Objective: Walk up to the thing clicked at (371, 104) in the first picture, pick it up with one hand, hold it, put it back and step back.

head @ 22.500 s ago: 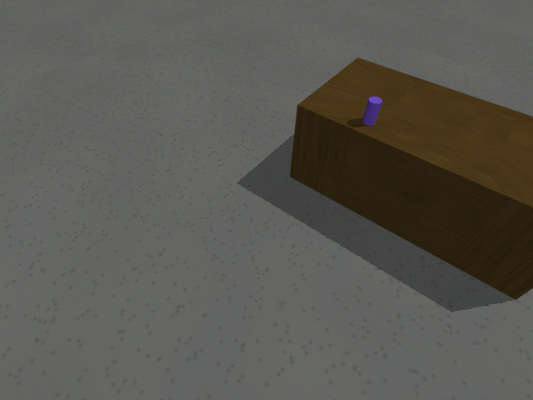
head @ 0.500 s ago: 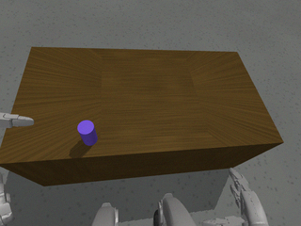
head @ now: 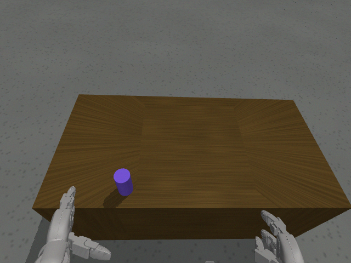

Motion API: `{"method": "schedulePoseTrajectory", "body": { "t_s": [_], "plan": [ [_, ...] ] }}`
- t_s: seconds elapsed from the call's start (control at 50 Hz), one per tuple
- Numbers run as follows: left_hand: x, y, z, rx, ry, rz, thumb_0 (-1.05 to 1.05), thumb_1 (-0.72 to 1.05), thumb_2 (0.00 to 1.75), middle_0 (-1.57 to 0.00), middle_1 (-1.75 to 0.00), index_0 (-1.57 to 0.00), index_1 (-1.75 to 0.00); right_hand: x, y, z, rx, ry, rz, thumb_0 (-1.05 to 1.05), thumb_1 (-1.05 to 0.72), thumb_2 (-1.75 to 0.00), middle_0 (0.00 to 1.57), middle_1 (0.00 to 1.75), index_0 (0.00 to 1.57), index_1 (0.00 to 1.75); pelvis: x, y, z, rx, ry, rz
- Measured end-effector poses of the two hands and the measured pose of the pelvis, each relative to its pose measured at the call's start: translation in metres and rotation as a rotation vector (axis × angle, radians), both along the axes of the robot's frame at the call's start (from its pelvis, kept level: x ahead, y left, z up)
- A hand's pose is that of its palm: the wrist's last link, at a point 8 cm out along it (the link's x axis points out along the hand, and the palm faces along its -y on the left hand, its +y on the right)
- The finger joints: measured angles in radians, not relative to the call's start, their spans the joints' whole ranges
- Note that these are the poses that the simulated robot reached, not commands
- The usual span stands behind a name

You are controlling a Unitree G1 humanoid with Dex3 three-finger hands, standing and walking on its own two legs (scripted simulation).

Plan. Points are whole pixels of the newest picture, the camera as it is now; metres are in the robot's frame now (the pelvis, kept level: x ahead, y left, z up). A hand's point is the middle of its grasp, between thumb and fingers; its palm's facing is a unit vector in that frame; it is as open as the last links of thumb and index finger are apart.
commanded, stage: home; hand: left
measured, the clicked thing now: (124, 182) +0.41 +0.18 -0.22
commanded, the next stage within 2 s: none
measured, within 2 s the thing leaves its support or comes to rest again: neither
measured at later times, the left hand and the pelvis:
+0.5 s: hand (101, 257) +0.16 +0.16 -0.06, palm faces +0.11 -0.97 -0.22, open 17.3 cm; pelvis -0.01 -0.01 -0.01, yaw +0 degrees
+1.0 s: hand (94, 254) +0.17 +0.18 -0.06, palm faces +0.11 -0.97 -0.22, open 17.5 cm; pelvis +0.00 +0.00 -0.01, yaw +0 degrees
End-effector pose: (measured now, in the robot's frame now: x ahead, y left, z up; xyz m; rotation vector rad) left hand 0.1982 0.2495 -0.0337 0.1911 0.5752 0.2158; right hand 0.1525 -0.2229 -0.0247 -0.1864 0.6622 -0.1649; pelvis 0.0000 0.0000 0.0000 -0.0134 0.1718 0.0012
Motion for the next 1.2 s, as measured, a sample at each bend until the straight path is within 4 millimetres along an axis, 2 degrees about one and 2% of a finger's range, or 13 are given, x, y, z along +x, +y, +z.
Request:
{"method": "schedulePoseTrajectory", "body": {
  "t_s": [0.12,0.22,0.5,0.72,0.92,1.2],
  "plan": [
    [-0.047,-0.025,-0.003,-0.033,0.071,-0.011,-0.01,-0.54,0.05,-0.06,-0.05,-0.06,-0.06,0.002,-0.007,-0.002,0.003,-0.021,-0.009,0.01,-0.84,-0.87,0.2,0.29,0.2,0.29,0.001,-0.005,-0.001,0.009,-0.015,0.006],
    [-0.063,-0.037,-0.006,-0.042,0.093,-0.016,-0.01,-0.54,0.05,-0.06,-0.05,-0.06,-0.06,0.001,-0.013,-0.001,-0.011,-0.041,-0.009,0.02,-0.86,-0.88,0.2,0.29,0.2,0.29,-0.004,-0.01,-0.003,0.016,-0.021,0.008],
    [-0.058,-0.039,0.0,-0.02,0.043,-0.028,-0.01,-0.52,0.07,-0.06,-0.06,-0.06,-0.06,-0.016,-0.016,-0.004,-0.015,-0.049,-0.03,0.02,-0.89,-0.9,0.2,0.29,0.2,0.3,-0.011,-0.012,-0.005,0.021,-0.023,0.001],
    [-0.062,-0.028,-0.002,-0.016,0.046,-0.018,-0.01,-0.54,0.05,-0.06,-0.05,-0.06,-0.06,-0.012,-0.008,-0.001,-0.026,-0.07,-0.022,0.02,-0.9,-0.9,0.21,0.3,0.2,0.3,-0.012,-0.005,-0.007,0.016,-0.025,0.0],
    [-0.056,-0.024,-0.002,-0.021,0.054,-0.023,-0.01,-0.54,0.05,-0.06,-0.05,-0.05,-0.05,-0.011,-0.001,-0.003,-0.024,-0.063,-0.021,0.02,-0.9,-0.9,0.21,0.3,0.2,0.3,-0.008,0.001,-0.007,0.011,-0.013,-0.002],
    [-0.047,-0.022,-0.002,-0.03,0.067,-0.022,-0.01,-0.54,0.05,-0.06,-0.05,-0.05,-0.05,0.003,0.002,-0.001,-0.03,-0.075,-0.009,0.02,-0.9,-0.9,0.21,0.3,0.2,0.3,0.002,0.003,-0.008,0.006,0.0,0.003]
  ]
}}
